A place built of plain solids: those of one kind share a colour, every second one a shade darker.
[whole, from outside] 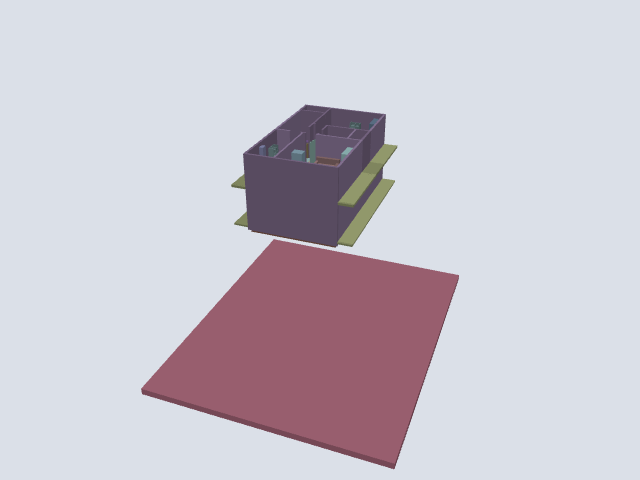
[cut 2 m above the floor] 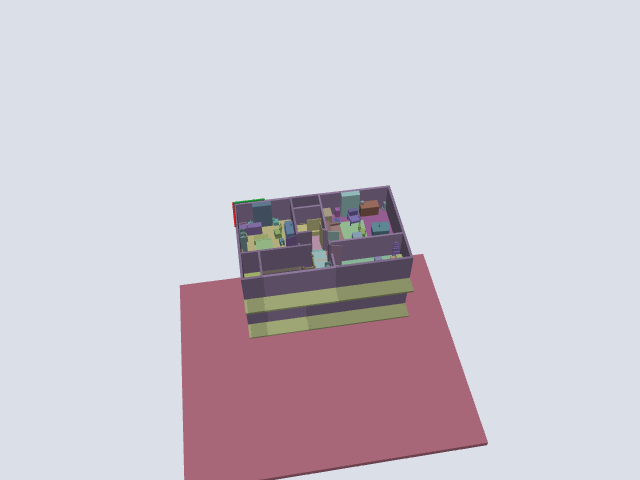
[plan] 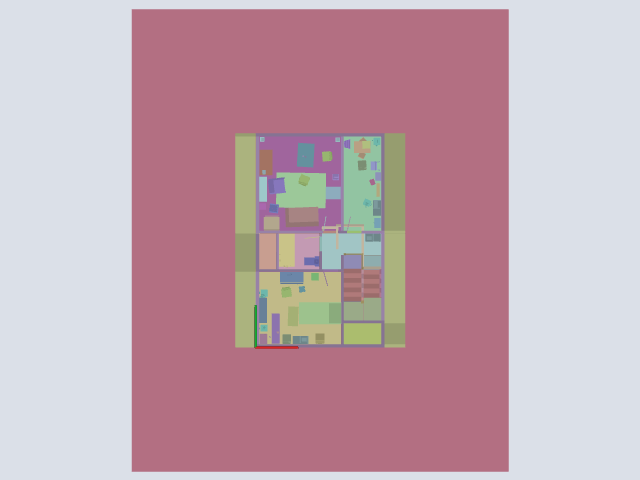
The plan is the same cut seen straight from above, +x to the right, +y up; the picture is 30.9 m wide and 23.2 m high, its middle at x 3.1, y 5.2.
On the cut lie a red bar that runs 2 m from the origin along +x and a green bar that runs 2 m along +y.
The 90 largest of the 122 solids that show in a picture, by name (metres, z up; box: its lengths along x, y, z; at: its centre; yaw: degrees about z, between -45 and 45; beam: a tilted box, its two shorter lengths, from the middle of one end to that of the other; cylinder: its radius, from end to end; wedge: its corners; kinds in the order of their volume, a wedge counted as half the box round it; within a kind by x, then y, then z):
{
 "under_1": {"box": [18.22, 22.36, 0.5], "at": [3.11, 5.18, -11.31]},
 "wall_1": {"box": [0.16, 3.5, 2.27], "at": [0.08, 1.91, 3.93]},
 "wall_2": {"box": [0.16, 1.73, 2.27], "at": [0.08, 4.66, 3.93]},
 "wall_3": {"box": [0.16, 10.04, 2.79], "at": [0.08, 5.18, 1.09]},
 "wall_4": {"box": [0.16, 4.55, 2.27], "at": [0.08, 7.92, 3.93]},
 "wall_5": {"box": [0.13, 1.73, 2.27], "at": [1.04, 4.66, 3.93]},
 "wall_6": {"box": [3.26, 0.13, 2.27], "at": [1.63, 3.73, 3.93]},
 "wall_7": {"box": [3.26, 0.13, 2.27], "at": [1.63, 5.58, 3.93]},
 "wall_8": {"box": [6.22, 0.16, 5.36], "at": [3.11, 0.08, 2.38]},
 "wall_9": {"box": [6.22, 0.16, 5.36], "at": [3.11, 10.28, 2.38]},
 "wall_10": {"box": [0.13, 0.87, 2.27], "at": [3.13, 4.22, 3.93]},
 "wall_11": {"box": [0.13, 0.15, 2.27], "at": [3.13, 5.45, 3.93]},
 "wall_12": {"box": [0.28, 0.13, 2.27], "at": [4.11, 3.73, 3.93]},
 "wall_13": {"box": [0.13, 1.02, 2.27], "at": [4.18, 0.67, 3.93]},
 "wall_14": {"box": [0.13, 2.35, 5.36], "at": [4.18, 2.48, 2.38]},
 "wall_15": {"box": [0.13, 0.68, 2.27], "at": [4.18, 4.13, 3.93]},
 "wall_16": {"box": [0.43, 0.13, 2.27], "at": [4.18, 5.58, 3.93]},
 "wall_17": {"box": [0.13, 4.55, 2.27], "at": [4.18, 7.92, 3.93]},
 "wall_18": {"box": [2.1, 0.13, 5.36], "at": [5.17, 1.25, 2.38]},
 "wall_19": {"box": [1.11, 0.13, 2.27], "at": [5.67, 5.58, 3.93]},
 "wall_20": {"box": [0.16, 1.02, 5.36], "at": [6.14, 0.67, 2.38]},
 "wall_21": {"box": [0.16, 2.48, 2.79], "at": [6.14, 2.55, 1.09]},
 "wall_22": {"box": [0.16, 4.21, 2.27], "at": [6.14, 3.42, 3.93]},
 "wall_23": {"box": [0.16, 6.28, 2.79], "at": [6.14, 7.06, 1.09]},
 "wall_24": {"box": [0.16, 4.55, 2.27], "at": [6.14, 7.92, 3.93]},
 "stair_1": {"box": [0.85, 0.25, 1.6], "at": [4.67, 2.33, 0.5]},
 "stair_2": {"box": [0.85, 0.48, 1.42], "at": [4.67, 2.44, 0.41]},
 "stair_3": {"box": [0.85, 0.71, 1.23], "at": [4.67, 2.55, 0.32]},
 "stair_4": {"box": [0.85, 0.93, 1.04], "at": [4.67, 2.67, 0.22]},
 "stair_5": {"box": [0.85, 1.16, 0.86], "at": [4.67, 2.78, 0.13]},
 "stair_6": {"box": [0.85, 1.39, 0.67], "at": [4.67, 2.9, 0.04]},
 "stair_7": {"box": [0.85, 1.62, 0.49], "at": [4.67, 3.01, -0.06]},
 "stair_8": {"box": [0.85, 1.39, 1.97], "at": [5.63, 3.1, 0.69]},
 "stair_9": {"box": [0.85, 1.16, 2.16], "at": [5.63, 3.21, 0.78]},
 "stair_10": {"box": [0.85, 0.93, 2.35], "at": [5.63, 3.32, 0.87]},
 "stair_11": {"box": [0.85, 0.71, 2.53], "at": [5.63, 3.44, 0.97]},
 "stair_12": {"box": [0.85, 0.48, 2.72], "at": [5.63, 3.55, 1.06]},
 "stair_13": {"box": [0.85, 0.25, 2.9], "at": [5.63, 3.66, 1.15]},
 "floor_shut_1": {"box": [5.9, 4.24, 0.5], "at": [3.11, 8.08, -0.25]},
 "upper_floor_next_1": {"box": [1.0, 3.5, 0.16], "at": [-0.5, 1.91, 2.71]},
 "upper_floor_next_2": {"box": [1.0, 1.73, 0.16], "at": [-0.5, 4.66, 2.71]},
 "upper_floor_next_3": {"box": [1.0, 10.04, 0.12], "at": [-0.5, 5.18, -0.06]},
 "upper_floor_next_4": {"box": [1.0, 4.55, 0.16], "at": [-0.5, 7.92, 2.71]},
 "upper_floor_next_5": {"box": [1.0, 1.02, 0.12], "at": [6.72, 0.67, -0.06]},
 "upper_floor_next_6": {"box": [1.0, 1.02, 0.16], "at": [6.72, 0.67, 2.71]},
 "upper_floor_next_7": {"box": [1.0, 2.48, 0.12], "at": [6.72, 2.55, -0.06]},
 "upper_floor_next_8": {"box": [1.0, 4.21, 0.16], "at": [6.72, 3.42, 2.71]},
 "upper_floor_next_9": {"box": [1.0, 6.28, 0.12], "at": [6.72, 7.06, -0.06]},
 "upper_floor_next_10": {"box": [1.0, 4.55, 0.16], "at": [6.72, 7.92, 2.71]},
 "stair_landing_1": {"box": [0.96, 0.89, 1.79], "at": [4.73, 1.75, 0.59]},
 "stair_landing_2": {"box": [0.85, 1.12, 1.79], "at": [5.64, 1.87, 0.59]},
 "upper_floor_living_kitchen_1": {"box": [3.96, 4.55, 0.16], "at": [2.14, 7.92, 2.71]},
 "upper_floor_bedroom_1": {"box": [3.96, 3.5, 0.16], "at": [2.14, 1.91, 2.71]},
 "upper_floor_box_room_1": {"box": [1.81, 4.55, 0.16], "at": [5.16, 7.92, 2.71]},
 "floor_lobby_1": {"box": [1.1, 2.04, 0.5], "at": [4.55, 4.81, -0.25]},
 "fixture_breast_living_kitchen_1": {"box": [0.38, 1.22, 2.32], "at": [0.35, 7.65, 3.9]},
 "fixture_breast_bedroom_1": {"box": [0.38, 1.22, 2.32], "at": [0.35, 1.8, 3.9]},
 "child_bed_1": {"box": [2.06, 1.06, 0.4], "at": [3.11, 1.66, 3.17]},
 "child_bed_2": {"box": [0.55, 0.96, 0.2], "at": [3.81, 1.66, 3.37]},
 "fridge_flat_1": {"box": [0.73, 0.6, 1.66], "at": [3.74, 7.47, 3.62]},
 "upper_floor_landing_1": {"box": [0.92, 0.68, 0.16], "at": [3.66, 4.13, 2.71]},
 "upper_floor_landing_2": {"box": [2.86, 1.05, 0.16], "at": [4.63, 5.0, 2.71]},
 "upper_floor_landing_3": {"box": [0.96, 0.68, 0.16], "at": [5.58, 4.13, 2.71]},
 "sofa_1": {"box": [1.6, 0.93, 0.34], "at": [2.23, 6.31, 3.07], "yaw": 2.1},
 "sofa_2": {"box": [1.6, 0.23, 0.39], "at": [2.24, 5.95, 3.44], "yaw": 2.1},
 "counter_run_1": {"box": [0.61, 1.23, 0.78], "at": [0.47, 8.95, 3.28]},
 "chest_drawers_1": {"box": [1.14, 0.5, 1.0], "at": [1.73, 3.4, 3.29]},
 "bathtub_1": {"box": [0.76, 1.6, 0.41], "at": [1.5, 4.7, 3.0]},
 "bathtub_2": {"box": [0.04, 0.95, 1.2], "at": [1.75, 5.01, 3.69]},
 "kitchen_table_1": {"box": [0.71, 1.06, 0.72], "at": [2.41, 9.3, 3.15], "yaw": -3.3},
 "upper_floor_bath_1": {"box": [1.96, 1.73, 0.16], "at": [2.09, 4.66, 2.71]},
 "range_flat_1": {"box": [0.76, 0.65, 0.94], "at": [0.76, 5.98, 3.26]},
 "cube_shelf_1": {"box": [0.39, 1.46, 0.76], "at": [0.96, 0.91, 3.17]},
 "rug_1": {"box": [2.4, 1.7, 0.08], "at": [2.18, 7.6, 2.76], "yaw": -1.0},
 "upper_floor_tank_1": {"box": [1.81, 1.02, 0.16], "at": [5.16, 0.67, 2.71]},
 "billy_1": {"box": [0.28, 0.42, 2.02], "at": [5.91, 8.27, 3.8]},
 "upper_floor_press_1": {"box": [0.82, 1.73, 0.16], "at": [0.57, 4.66, 2.71]},
 "trunk_1": {"box": [0.5, 0.95, 0.42], "at": [1.8, 1.51, 3.0], "yaw": -2.2},
 "wall_band_1": {"box": [0.13, 2.35, 0.31], "at": [4.18, 2.48, 2.63]},
 "wall_band_2": {"box": [0.13, 1.91, 0.31], "at": [5.17, 4.88, 2.63]},
 "armchair_frame_1": {"box": [0.26, 0.62, 0.41], "at": [0.75, 7.78, 3.4], "yaw": 6.3},
 "armchair_frame_2": {"box": [0.74, 0.63, 0.18], "at": [1.02, 7.82, 3.11], "yaw": 6.3},
 "hamper_1": {"box": [0.32, 0.48, 0.58], "at": [5.88, 6.02, 3.08]},
 "laundry_basket_1": {"box": [0.37, 0.37, 0.6], "at": [2.86, 3.42, 3.09]},
 "kitchen_bin_1": {"box": [0.31, 0.31, 0.65], "at": [0.33, 6.82, 3.12]},
 "recycling_tote_1": {"box": [0.37, 0.5, 0.29], "at": [0.37, 0.42, 2.94]},
 "leaf_bath_door_1": {"box": [0.71, 0.035, 1.94], "at": [2.72, 5.32, 3.76], "yaw": 6.0},
 "leaf_bedroom_door_1": {"box": [0.035, 0.71, 1.94], "at": [3.37, 3.32, 3.76], "yaw": 16.0},
 "leaf_box_room_door_1": {"box": [0.035, 0.71, 1.94], "at": [4.5, 5.99, 3.76], "yaw": -13.0},
 "leaf_living_kitchen_door_1": {"box": [0.035, 0.71, 1.94], "at": [3.33, 6.0, 3.76], "yaw": -9.0}
}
